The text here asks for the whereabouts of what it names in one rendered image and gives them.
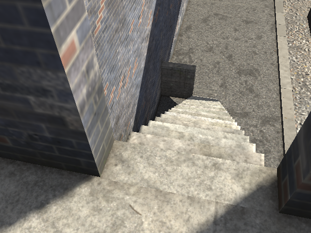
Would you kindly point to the stairs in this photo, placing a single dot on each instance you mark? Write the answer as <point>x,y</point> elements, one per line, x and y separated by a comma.
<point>202,126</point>

